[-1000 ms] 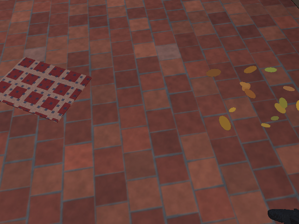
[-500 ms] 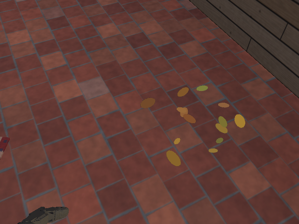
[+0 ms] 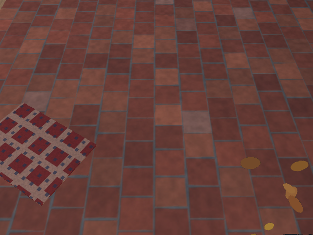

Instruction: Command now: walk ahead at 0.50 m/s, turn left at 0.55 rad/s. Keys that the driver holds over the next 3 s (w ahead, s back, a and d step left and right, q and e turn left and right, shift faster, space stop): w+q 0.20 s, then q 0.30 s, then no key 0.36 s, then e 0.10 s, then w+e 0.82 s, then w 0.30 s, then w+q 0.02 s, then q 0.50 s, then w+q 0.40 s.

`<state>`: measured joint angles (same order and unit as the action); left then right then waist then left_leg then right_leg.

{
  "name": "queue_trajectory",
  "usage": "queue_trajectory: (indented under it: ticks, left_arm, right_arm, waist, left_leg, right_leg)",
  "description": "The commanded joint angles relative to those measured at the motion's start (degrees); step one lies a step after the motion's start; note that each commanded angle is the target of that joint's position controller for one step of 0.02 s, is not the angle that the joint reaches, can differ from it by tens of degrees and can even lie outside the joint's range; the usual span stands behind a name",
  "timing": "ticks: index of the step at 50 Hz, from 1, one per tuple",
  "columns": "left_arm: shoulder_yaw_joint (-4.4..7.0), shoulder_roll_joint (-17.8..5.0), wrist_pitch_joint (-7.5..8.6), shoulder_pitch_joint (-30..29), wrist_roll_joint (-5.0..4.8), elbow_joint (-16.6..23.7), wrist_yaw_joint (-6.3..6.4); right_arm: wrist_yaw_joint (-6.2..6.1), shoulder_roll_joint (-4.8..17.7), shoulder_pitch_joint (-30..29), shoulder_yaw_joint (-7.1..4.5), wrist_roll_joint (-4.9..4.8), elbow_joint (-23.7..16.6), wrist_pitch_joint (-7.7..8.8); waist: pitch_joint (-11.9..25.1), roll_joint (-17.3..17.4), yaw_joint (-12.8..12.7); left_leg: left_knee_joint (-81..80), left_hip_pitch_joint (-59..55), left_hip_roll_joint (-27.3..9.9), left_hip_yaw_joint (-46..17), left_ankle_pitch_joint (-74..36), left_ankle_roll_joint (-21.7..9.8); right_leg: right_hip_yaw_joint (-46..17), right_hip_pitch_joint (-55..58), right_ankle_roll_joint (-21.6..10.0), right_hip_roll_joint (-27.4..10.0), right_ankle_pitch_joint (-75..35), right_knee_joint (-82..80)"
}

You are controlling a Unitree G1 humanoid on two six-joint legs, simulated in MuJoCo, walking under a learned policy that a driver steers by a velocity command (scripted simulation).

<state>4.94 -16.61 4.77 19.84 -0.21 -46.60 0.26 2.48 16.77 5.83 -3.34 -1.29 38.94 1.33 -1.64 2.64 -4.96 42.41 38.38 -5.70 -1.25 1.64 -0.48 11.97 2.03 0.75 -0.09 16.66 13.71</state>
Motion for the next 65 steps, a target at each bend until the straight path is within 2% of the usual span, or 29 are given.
queue_trajectory:
  ticks: [1,3,5,6,7,8,9,11,13,16,20,27,29,30,31,33,36,39,42,45,46,48,50,52,56,60,63,64,65]
  left_arm:
    - [2.59,-10.4,0.13,-2.6,-1.02,3.1,0.29]
    - [3.06,-12.2,-0.63,-2.8,-1.47,2.8,0.46]
    - [2.88,-12.4,-1.51,-3.6,-1.95,3.0,0.77]
    - [1.80,-9.9,-1.26,-2.4,-0.51,3.9,1.02]
    - [-0.94,-1.5,0.14,2.5,1.72,7.6,0.42]
    - [-0.48,-6.2,2.16,-3.1,-0.45,8.0,-0.24]
    - [0.21,-8.9,3.01,-8.2,-2.44,9.5,-0.57]
    - [0.14,-8.3,3.45,-8.8,0.00,8.6,0.36]
    - [0.70,-8.8,1.93,-6.9,1.04,8.2,0.53]
    - [-0.07,-5.9,0.13,-7.4,1.58,8.3,0.93]
    - [-1.16,-3.8,-0.41,-14.2,1.16,9.7,0.45]
    - [-0.04,-6.9,0.32,-16.3,0.91,10.3,-0.91]
    - [0.46,-9.5,1.12,-12.2,2.46,10.2,-0.33]
    - [0.49,-11.3,0.47,-11.7,3.84,10.4,0.01]
    - [0.13,-8.1,-0.45,-9.3,2.16,9.1,-0.21]
    - [-1.02,-4.9,-1.46,-12.0,0.98,10.1,-0.52]
    - [-1.57,-4.8,-2.83,-16.8,1.41,9.7,-0.58]
    - [-1.29,-5.1,-3.48,-16.5,1.31,8.6,-0.44]
    - [-1.18,-6.2,-3.93,-15.2,0.58,7.7,-0.27]
    - [-2.64,-3.2,-3.43,-12.3,0.73,5.9,-0.92]
    - [-2.58,-3.0,-3.04,-11.3,0.95,6.4,-1.37]
    - [-1.99,-4.8,-3.16,-16.0,0.63,7.1,-1.14]
    - [-1.66,-4.8,-3.82,-14.3,0.00,6.5,-0.42]
    - [-0.99,-5.4,-3.70,-15.5,-0.87,7.7,-0.66]
    - [-1.07,-3.8,-2.93,-16.4,-1.77,8.9,-2.06]
    - [-1.38,-3.6,-2.80,-13.5,-1.30,7.9,-3.57]
    - [1.12,-7.5,-3.37,-0.4,-1.40,3.9,-2.85]
    - [2.83,-12.7,-3.43,6.9,-1.77,3.2,-1.93]
    - [3.27,-19.2,-2.38,8.6,-1.01,5.0,-2.09]
  right_arm:
    - [0.98,2.7,-5.4,-0.37,-0.02,-5.9,0.53]
    - [1.16,4.3,-3.9,-1.23,0.23,-6.6,0.25]
    - [0.53,8.7,9.6,-3.95,0.05,-3.4,-0.17]
    - [-0.64,13.5,19.3,-6.01,-0.20,-1.0,-0.77]
    - [-0.98,20.1,16.3,-6.47,-0.47,-1.9,-0.19]
    - [-0.56,15.6,18.1,-5.09,-0.12,-3.9,0.79]
    - [-0.32,12.2,16.5,-4.11,0.30,-2.8,1.66]
    - [-0.58,9.0,8.8,-3.03,0.47,-3.9,2.03]
    - [-1.11,7.8,5.0,-2.58,1.68,-5.4,1.94]
    - [-2.30,9.7,5.8,-3.23,1.34,-4.2,1.79]
    - [-3.95,9.8,7.8,-3.43,0.10,-2.7,-0.23]
    - [-4.97,8.3,7.8,-3.03,0.46,-2.8,-1.97]
    - [-4.80,4.5,7.8,-1.65,1.30,-4.0,-1.40]
    - [-4.73,2.4,16.9,-0.97,1.52,-3.1,-1.16]
    - [-4.53,6.3,20.2,-1.31,1.14,-2.2,-1.38]
    - [-5.02,10.4,12.3,-2.81,0.64,-1.6,-3.34]
    - [-4.94,6.5,10.5,-1.96,0.62,-1.6,-5.02]
    - [-4.57,2.8,9.8,-0.52,1.19,-0.9,-4.24]
    - [-4.07,3.8,10.0,-0.79,1.14,0.3,-3.82]
    - [-3.87,5.6,9.3,-0.80,2.94,0.2,-3.63]
    - [-3.99,8.9,7.7,-1.63,3.03,0.7,-3.63]
    - [-3.95,6.0,6.4,-1.19,3.29,0.7,-2.81]
    - [-4.46,7.3,7.6,-1.75,2.98,0.6,-2.02]
    - [-5.13,10.0,10.6,-2.78,1.78,0.8,-1.15]
    - [-5.50,7.9,11.1,-2.53,0.65,1.2,1.05]
    - [-3.92,10.2,7.6,-3.44,0.40,0.9,1.05]
    - [-3.28,8.0,7.8,-2.73,0.35,1.1,1.22]
    - [-3.30,4.8,6.4,-1.69,1.72,-0.5,1.69]
    - [-3.42,0.3,5.4,-0.21,1.97,-5.2,3.30]
  waist:
    - [-3.5,-5.6,1.4]
    - [-1.1,-7.0,3.3]
    - [6.8,-6.3,11.2]
    - [12.0,-0.7,14.9]
    - [16.5,14.6,6.9]
    - [23.2,7.2,11.7]
    - [14.8,3.9,12.1]
    - [6.4,-1.0,7.0]
    - [5.4,0.2,3.7]
    - [5.3,-0.8,2.9]
    - [6.7,2.2,5.4]
    - [6.7,4.9,5.4]
    - [11.8,-0.5,3.9]
    - [16.1,-14.0,7.9]
    - [19.4,-17.6,7.6]
    - [12.1,-7.7,5.1]
    - [5.8,-9.2,7.0]
    - [7.1,-12.5,5.9]
    - [8.5,-11.9,5.7]
    - [6.5,-6.6,5.8]
    - [4.2,1.9,3.1]
    - [0.7,4.3,5.1]
    - [-0.1,7.2,6.0]
    - [-2.7,9.9,8.1]
    - [-5.3,5.1,8.5]
    - [-1.3,4.3,7.1]
    - [3.9,-0.5,0.6]
    - [5.9,-12.2,-2.6]
    - [10.4,-25.1,-1.0]
  left_leg:
    - [-4.1,-0.5,0.4,2.0,2.1,-2.2]
    - [-5.2,-5.9,3.6,5.3,7.9,-4.5]
    - [-9.2,-25.5,9.2,8.1,7.1,-8.0]
    - [-10.0,-43.3,4.4,-1.7,5.4,-11.0]
    - [-17.1,-58.9,-10.1,-35.6,16.2,-21.6]
    - [-25.3,-61.1,-13.4,-47.1,24.0,-23.0]
    - [-26.2,-56.1,-12.0,-39.0,20.1,-20.1]
    - [-25.4,-39.6,-7.3,-26.2,3.6,-16.6]
    - [-25.7,-30.4,-5.2,-19.7,-16.4,-16.1]
    - [-24.8,-24.5,-2.5,-13.1,-30.7,-15.7]
    - [-22.0,-23.2,1.6,-10.7,-25.4,-11.3]
    - [-12.7,-31.2,-0.4,-22.0,-13.1,-8.6]
    - [-0.3,-26.8,5.6,-17.8,-3.5,-4.6]
    - [13.1,-14.6,13.4,-12.4,31.7,-0.5]
    - [21.4,-8.9,12.0,-10.8,40.7,2.0]
    - [28.0,-6.3,9.3,-9.6,34.1,4.9]
    - [18.4,-12.7,6.9,-6.2,28.2,5.7]
    - [3.7,-20.0,6.1,-2.0,26.3,5.5]
    - [-8.9,-25.6,5.9,-1.1,15.9,3.7]
    - [-18.6,-36.3,1.0,-6.1,6.5,-1.0]
    - [-18.2,-30.2,-1.3,-7.9,14.6,-3.8]
    - [-22.2,-21.9,-0.5,-7.8,26.5,-3.8]
    - [-24.9,-23.0,-2.4,-9.6,33.0,-4.2]
    - [-28.8,-25.5,-10.9,-18.1,38.3,-9.3]
    - [-30.7,-36.6,-14.7,-18.0,26.2,-11.0]
    - [-28.6,-29.7,-8.9,-3.7,14.9,-7.8]
    - [-11.0,-21.0,-5.2,4.5,6.4,-4.2]
    - [10.0,-10.7,-1.1,9.8,9.9,0.5]
    - [26.5,7.7,9.5,2.6,33.0,3.4]
  right_leg:
    - [-4.0,-0.5,-8.3,-16.9,-22.8,-3.0]
    - [-2.0,1.7,-7.1,-16.9,-39.4,3.7]
    - [1.4,-2.5,-4.6,-14.0,-51.2,23.1]
    - [1.6,-16.5,-1.7,-11.6,-35.0,40.8]
    - [-4.3,-41.5,1.9,0.3,16.8,60.7]
    - [-17.1,-46.9,1.0,0.6,18.1,66.2]
    - [-17.0,-51.4,-0.2,-1.8,12.4,65.2]
    - [-16.6,-45.2,-0.4,-5.8,4.4,55.8]
    - [-16.6,-37.5,0.8,-6.5,3.0,52.4]
    - [-14.5,-34.8,3.2,-4.1,-1.2,45.2]
    - [-14.2,-30.8,3.9,0.0,-14.6,29.4]
    - [-17.2,-26.5,1.0,1.7,-14.0,14.1]
    - [-22.3,-11.0,-4.0,-7.3,-37.6,9.9]
    - [-36.6,3.1,-14.7,-19.9,-59.6,12.6]
    - [-48.1,4.5,-20.2,-25.8,-48.0,10.4]
    - [-39.1,-2.4,-15.8,-18.6,-29.8,8.8]
    - [-28.6,-15.3,-12.0,-11.5,-16.2,4.1]
    - [-24.2,-15.9,-12.1,-9.2,-16.7,4.0]
    - [-25.2,-15.1,-12.4,-10.4,-11.2,5.2]
    - [-23.0,-25.0,-5.2,-6.9,3.5,6.4]
    - [-17.8,-24.8,-2.4,-2.2,5.2,8.1]
    - [-15.1,-20.9,-0.4,0.4,-0.4,14.0]
    - [-12.4,-24.8,-0.9,3.0,4.1,20.1]
    - [-11.0,-33.2,-2.1,1.6,8.0,32.1]
    - [-15.2,-46.3,-3.5,-4.7,10.3,38.1]
    - [-7.3,-27.2,-2.7,-2.0,1.8,27.0]
    - [-4.4,-5.9,-4.8,3.8,-2.6,19.7]
    - [-21.4,2.9,-9.7,-5.5,0.9,13.0]
    - [-58.1,11.3,-22.0,-19.1,12.4,-0.6]
